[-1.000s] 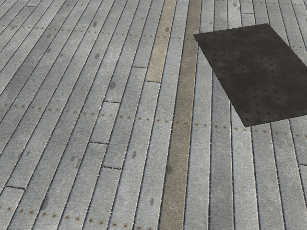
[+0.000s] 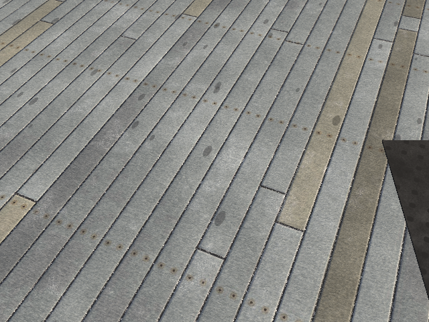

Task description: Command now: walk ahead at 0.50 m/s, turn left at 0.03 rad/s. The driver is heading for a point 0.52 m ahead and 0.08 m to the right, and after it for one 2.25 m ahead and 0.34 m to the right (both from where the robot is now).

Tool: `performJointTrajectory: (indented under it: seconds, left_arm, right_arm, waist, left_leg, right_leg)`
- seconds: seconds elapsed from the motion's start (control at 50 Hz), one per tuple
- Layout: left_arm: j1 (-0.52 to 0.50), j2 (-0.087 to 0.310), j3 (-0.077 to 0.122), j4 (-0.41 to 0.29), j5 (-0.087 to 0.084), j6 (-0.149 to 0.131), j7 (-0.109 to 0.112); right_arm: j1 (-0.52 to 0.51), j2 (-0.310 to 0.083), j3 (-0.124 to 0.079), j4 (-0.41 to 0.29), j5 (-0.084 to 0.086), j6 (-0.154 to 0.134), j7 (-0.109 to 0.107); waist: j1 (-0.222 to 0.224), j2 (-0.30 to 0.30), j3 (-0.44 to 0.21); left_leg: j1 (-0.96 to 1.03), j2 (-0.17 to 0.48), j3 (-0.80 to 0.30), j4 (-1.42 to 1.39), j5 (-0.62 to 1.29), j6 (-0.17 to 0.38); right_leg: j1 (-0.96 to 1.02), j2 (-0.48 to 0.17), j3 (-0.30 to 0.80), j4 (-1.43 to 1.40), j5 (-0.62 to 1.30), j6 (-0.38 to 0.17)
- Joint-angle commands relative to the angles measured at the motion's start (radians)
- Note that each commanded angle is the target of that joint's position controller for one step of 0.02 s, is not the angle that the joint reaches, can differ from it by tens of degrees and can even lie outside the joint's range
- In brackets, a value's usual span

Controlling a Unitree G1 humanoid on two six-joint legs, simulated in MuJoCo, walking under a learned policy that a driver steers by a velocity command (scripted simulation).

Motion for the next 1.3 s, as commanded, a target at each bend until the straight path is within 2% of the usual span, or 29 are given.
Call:
performJointTrajectory:
  seconds: [0.02,0.14,0.18,0.22,0.24,0.26,0.28,0.3,0.32,0.36,0.46,0.56,0.64,0.68,0.72,0.74,0.76,0.78,0.8,0.82,0.86,0.9,0.96,1.08,1.14,1.18,1.2,1.24,1.3]
  left_arm:
    - [-0.024,0.175,0.041,-0.049,-0.01,-0.01,0.012]
    - [0.069,0.189,0.047,0.013,-0.021,0.021,0.019]
    - [0.059,0.204,0.053,0.02,-0.023,0.032,0.025]
    - [0.02,0.2,0.048,0.01,-0.019,0.037,0.028]
    - [0.011,0.143,0.025,-0.021,0.004,0.033,0.028]
    - [0.16,0.021,-0.01,-0.031,-0.006,0.014,0.022]
    - [0.108,0.134,0.016,-0.01,-0.031,0.002,0.019]
    - [0.014,0.184,0.035,-0.04,-0.049,-0.003,0.018]
    - [-0.036,0.172,0.035,-0.05,-0.043,-0.002,0.022]
    - [-0.033,0.141,0.043,-0.047,-0.028,0.019,0.025]
    - [-0.065,0.083,0.04,-0.078,-0.024,0.063,0.025]
    - [-0.211,0.055,0.027,-0.127,-0.018,0.051,-0.007]
    - [-0.294,0.067,0.032,-0.188,-0.005,0.052,-0.032]
    - [-0.243,0.102,0.05,-0.195,-0.002,0.057,-0.04]
    - [-0.038,0.175,0.091,-0.148,-0.004,0.058,-0.035]
    - [0.044,0.248,0.116,-0.135,0.001,0.062,-0.01]
    - [-0.006,0.338,0.117,-0.16,0.012,0.069,0.011]
    - [-0.005,0.294,0.099,-0.208,0.021,0.058,-0.002]
    - [-0.051,0.234,0.085,-0.216,0.015,0.054,-0.009]
    - [-0.108,0.188,0.072,-0.205,-0.004,0.051,-0.007]
    - [-0.184,0.141,0.053,-0.204,0.002,0.053,0.001]
    - [-0.205,0.15,0.053,-0.2,0.024,0.046,0.003]
    - [-0.216,0.149,0.051,-0.18,0.022,0.043,0.015]
    - [-0.229,0.1,0.026,-0.123,0.038,0.058,0.024]
    - [-0.233,0.132,0.032,-0.102,0.019,0.07,0.03]
    - [-0.172,0.13,0.035,-0.089,0.021,0.072,0.042]
    - [-0.141,0.123,0.039,-0.097,0.025,0.07,0.046]
    - [-0.231,0.106,0.043,-0.117,0.023,0.079,0.06]
    - [-0.224,0.087,0.051,-0.128,0.017,0.099,0.063]
  right_arm:
    - [-0.085,-0.029,-0.002,-0.075,0.002,-0.02,0.008]
    - [-0.23,-0.04,-0.002,-0.129,0.013,-0.037,0.038]
    - [-0.189,-0.066,-0.012,-0.125,0.01,-0.044,0.042]
    - [0.038,-0.138,-0.049,-0.061,0.003,-0.05,0.029]
    - [0.224,-0.21,-0.07,-0.031,-0.015,-0.047,0.016]
    - [0.265,-0.272,-0.082,-0.01,-0.016,-0.037,0.016]
    - [0.27,-0.167,-0.058,-0.015,-0.007,-0.032,0.014]
    - [0.202,-0.127,-0.043,-0.017,-0.003,-0.032,0.009]
    - [0.135,-0.106,-0.036,-0.018,-0.006,-0.034,0.008]
    - [0.053,-0.058,-0.023,-0.011,-0.017,-0.045,0.012]
    - [0.021,-0.087,-0.04,0.033,-0.019,-0.066,0.006]
    - [0.054,-0.13,-0.052,0.065,-0.013,-0.052,-0.011]
    - [0.079,-0.164,-0.062,0.088,0.007,-0.016,-0.025]
    - [0.058,-0.189,-0.07,0.082,0.026,0.002,-0.034]
    - [0.022,-0.186,-0.07,0.068,0.038,0.017,-0.039]
    - [0.071,-0.15,-0.056,0.067,0.013,0.01,-0.034]
    - [0.185,-0.024,-0.017,0.044,-0.053,-0.002,-0.017]
    - [0.214,-0.087,-0.014,0.062,-0.016,-0.016,-0.004]
    - [0.098,-0.142,-0.032,0.049,0.028,-0.014,-0.002]
    - [0.045,-0.128,-0.028,0.035,0.026,-0.008,-0.011]
    - [0.036,-0.133,-0.035,0.05,0.002,0.022,-0.033]
    - [0.08,-0.115,-0.036,0.063,-0.002,0.045,-0.041]
    - [0.071,-0.084,-0.027,0.072,-0.009,0.053,-0.05]
    - [0.008,-0.071,-0.016,0.095,0.004,0.066,-0.038]
    - [-0.005,-0.099,-0.023,0.084,-0.004,0.059,-0.031]
    - [-0.02,-0.162,-0.032,0.062,-0.017,0.055,-0.031]
    - [-0.038,-0.213,-0.048,0.063,-0.001,0.059,-0.032]
    - [-0.024,-0.172,-0.05,0.06,0.004,0.06,-0.027]
    - [-0.022,-0.174,-0.056,0.046,-0.002,0.051,-0.03]
  waist:
    - [0.0,-0.101,0.022]
    - [0.032,-0.104,0.062]
    - [-0.009,-0.119,0.038]
    - [-0.133,-0.111,-0.109]
    - [-0.204,-0.021,-0.273]
    - [-0.136,0.251,-0.414]
    - [-0.181,0.159,-0.388]
    - [-0.175,0.112,-0.224]
    - [-0.146,0.056,-0.144]
    - [-0.084,0.058,-0.052]
    - [-0.045,0.023,0.015]
    - [-0.093,-0.002,0.048]
    - [-0.105,0.009,0.06]
    - [-0.065,0.044,0.008]
    - [0.048,0.021,-0.098]
    - [0.077,-0.099,-0.165]
    - [-0.055,-0.357,-0.26]
    - [-0.001,-0.228,-0.509]
    - [0.026,-0.114,-0.411]
    - [0.0,-0.074,-0.27]
    - [-0.057,-0.067,-0.159]
    - [-0.091,-0.106,-0.153]
    - [-0.094,-0.115,-0.166]
    - [-0.054,-0.154,-0.113]
    - [-0.07,-0.135,-0.063]
    - [-0.038,-0.045,-0.052]
    - [0.008,0.076,-0.056]
    - [-0.038,0.141,-0.04]
    - [-0.044,0.176,-0.055]
  left_leg:
    - [0.032,-0.013,0.024,-0.17,0.163,-0.008]
    - [0.023,-0.049,0.025,-0.327,0.122,0.028]
    - [0.105,-0.071,0.029,-0.361,0.048,0.049]
    - [0.463,-0.096,0.057,-0.394,0.067,0.096]
    - [0.788,0.08,-0.119,-0.337,0.101,0.158]
    - [1.109,0.316,-0.553,-0.419,-0.07,0.308]
    - [1.059,0.299,-0.618,-0.496,-0.23,0.292]
    - [0.929,0.267,-0.461,-0.525,-0.223,0.245]
    - [0.794,0.228,-0.352,-0.558,-0.157,0.221]
    - [0.603,0.167,-0.192,-0.64,-0.054,0.196]
    - [0.51,0.16,0.009,-0.722,0.123,0.209]
    - [0.548,0.131,0.17,-0.735,0.158,0.177]
    - [0.653,0.152,0.235,-0.614,0.451,0.144]
    - [0.7,0.157,0.246,-0.489,0.659,0.117]
    - [0.659,0.108,0.269,-0.191,0.697,0.066]
    - [0.476,0.045,0.275,0.077,0.382,-0.001]
    - [0.109,-0.123,0.222,0.448,-0.609,-0.07]
    - [0.068,-0.15,-0.015,0.599,-0.653,-0.065]
    - [0.024,-0.098,-0.041,0.588,-0.556,-0.044]
    - [-0.02,-0.057,-0.014,0.506,-0.464,-0.034]
    - [0.091,-0.011,-0.02,0.392,-0.373,-0.034]
    - [0.193,-0.022,-0.008,0.332,-0.331,-0.038]
    - [0.22,-0.025,-0.008,0.167,-0.269,-0.053]
    - [0.364,-0.02,0.008,-0.133,-0.142,-0.055]
    - [0.403,-0.055,0.05,-0.306,-0.104,-0.016]
    - [0.415,0.014,-0.045,-0.363,0.154,0.033]
    - [0.39,0.044,-0.112,-0.369,0.161,0.078]
    - [0.313,0.076,-0.227,-0.463,0.029,0.125]
    - [0.358,0.091,-0.306,-0.453,0.087,0.158]
  right_leg:
    - [-0.025,-0.235,0.121,-0.128,0.232,-0.138]
    - [0.132,-0.307,0.152,-0.056,0.276,-0.124]
    - [0.163,-0.318,0.177,0.012,0.385,-0.107]
    - [0.081,-0.246,0.135,0.259,0.572,-0.065]
    - [-0.126,-0.178,0.096,0.554,0.324,-0.026]
    - [-0.506,-0.019,0.066,0.888,-0.354,0.034]
    - [-0.605,-0.062,0.175,1.007,-0.409,0.035]
    - [-0.662,-0.105,0.16,1.028,-0.324,0.031]
    - [-0.636,-0.148,0.137,0.997,-0.238,0.036]
    - [-0.546,-0.194,0.14,0.928,-0.139,0.044]
    - [-0.567,-0.215,0.143,0.807,-0.009,0.072]
    - [-0.535,-0.194,0.067,0.521,0.224,0.059]
    - [-0.506,-0.149,-0.001,0.389,0.189,0.034]
    - [-0.424,-0.097,-0.039,0.373,0.096,0.003]
    - [-0.169,-0.02,-0.065,0.27,0.147,-0.049]
    - [0.069,-0.097,0.071,0.228,0.482,-0.096]
    - [0.371,-0.356,0.437,0.342,1.001,-0.26]
    - [0.426,-0.48,0.682,0.232,0.825,-0.385]
    - [0.337,-0.423,0.556,0.187,0.695,-0.336]
    - [0.203,-0.37,0.445,0.165,0.567,-0.278]
    - [-0.052,-0.315,0.353,0.099,0.472,-0.226]
    - [-0.163,-0.289,0.296,0.063,0.501,-0.222]
    - [-0.17,-0.265,0.233,0.055,0.508,-0.211]
    - [-0.212,-0.242,0.194,-0.007,0.019,-0.162]
    - [-0.188,-0.236,0.2,0.044,-0.101,-0.118]
    - [-0.167,-0.183,0.163,0.144,-0.08,-0.046]
    - [-0.176,-0.098,0.074,0.193,-0.098,-0.009]
    - [-0.145,-0.031,-0.02,0.308,-0.065,0.033]
    - [-0.185,-0.028,0.007,0.346,-0.066,0.023]
Next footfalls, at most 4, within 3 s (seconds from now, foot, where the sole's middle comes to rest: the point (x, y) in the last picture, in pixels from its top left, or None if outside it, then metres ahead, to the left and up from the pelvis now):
0.24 left None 0.31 0.15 -0.79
0.74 right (287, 309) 0.54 -0.14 -0.79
1.16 left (213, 286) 0.60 0.09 -0.79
1.70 left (204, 293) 0.58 0.12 -0.79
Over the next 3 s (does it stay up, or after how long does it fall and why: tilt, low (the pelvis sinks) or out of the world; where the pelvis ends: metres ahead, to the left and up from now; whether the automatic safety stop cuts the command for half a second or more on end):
stays up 0.50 -0.01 -0.01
